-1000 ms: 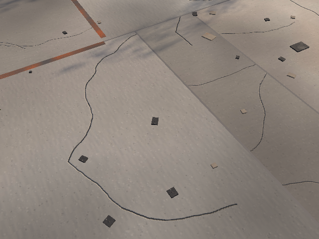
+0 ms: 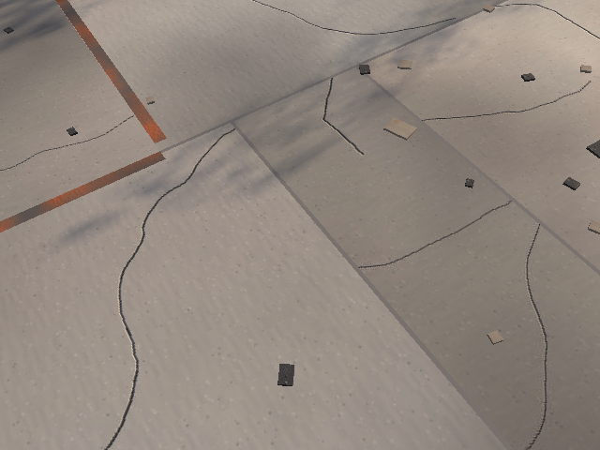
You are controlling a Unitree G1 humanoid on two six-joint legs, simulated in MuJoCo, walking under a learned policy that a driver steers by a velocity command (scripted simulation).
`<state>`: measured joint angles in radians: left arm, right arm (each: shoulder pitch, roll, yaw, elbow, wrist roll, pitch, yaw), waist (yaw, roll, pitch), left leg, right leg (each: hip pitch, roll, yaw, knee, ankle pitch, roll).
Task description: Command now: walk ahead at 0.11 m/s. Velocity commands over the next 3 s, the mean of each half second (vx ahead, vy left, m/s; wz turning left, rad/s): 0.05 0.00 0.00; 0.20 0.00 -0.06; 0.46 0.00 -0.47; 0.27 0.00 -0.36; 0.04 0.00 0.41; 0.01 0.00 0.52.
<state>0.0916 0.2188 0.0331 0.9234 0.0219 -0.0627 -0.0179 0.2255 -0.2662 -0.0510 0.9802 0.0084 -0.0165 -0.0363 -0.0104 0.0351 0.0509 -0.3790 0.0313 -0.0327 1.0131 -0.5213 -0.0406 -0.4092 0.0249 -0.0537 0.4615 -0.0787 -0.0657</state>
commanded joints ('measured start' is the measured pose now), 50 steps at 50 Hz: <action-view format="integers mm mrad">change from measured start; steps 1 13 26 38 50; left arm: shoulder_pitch -45 37 44 160 5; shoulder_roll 120 100 101 164 91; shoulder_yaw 23 18 20 47 43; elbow -40 21 82 136 48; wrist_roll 14 -11 -22 -51 -76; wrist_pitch -3 45 55 30 -31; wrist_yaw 11 45 41 44 8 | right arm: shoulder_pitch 125 1 56 34 269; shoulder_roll -41 -62 -50 5 -39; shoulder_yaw -12 -14 -8 -2 -25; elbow -4 22 67 48 99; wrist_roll -6 -23 -11 9 -4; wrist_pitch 25 -1 -7 -37 -105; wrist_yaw -22 -6 -8 -8 21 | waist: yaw -38 33 7 47 -46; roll -165 76 -32 -146 63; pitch -159 -2 -75 76 37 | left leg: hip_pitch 82 -3 147 -89 626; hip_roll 41 57 31 -22 307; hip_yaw -8 -25 14 80 -222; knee -158 -675 -592 -402 -777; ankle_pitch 47 124 428 -19 496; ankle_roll -5 50 46 103 199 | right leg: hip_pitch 80 197 242 201 -571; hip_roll -234 -63 -67 -217 -68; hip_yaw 221 76 63 334 192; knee -203 -88 -19 -168 666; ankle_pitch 148 -219 84 -715 -257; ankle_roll -158 13 -1 -127 -26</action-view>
